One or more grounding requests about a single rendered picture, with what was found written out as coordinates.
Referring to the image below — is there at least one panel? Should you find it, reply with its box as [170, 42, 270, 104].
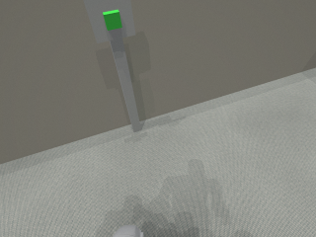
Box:
[83, 0, 141, 132]

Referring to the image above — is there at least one button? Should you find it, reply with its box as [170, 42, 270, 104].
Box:
[103, 10, 122, 31]

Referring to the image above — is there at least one robot left thigh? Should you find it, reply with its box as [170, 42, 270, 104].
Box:
[113, 225, 144, 237]

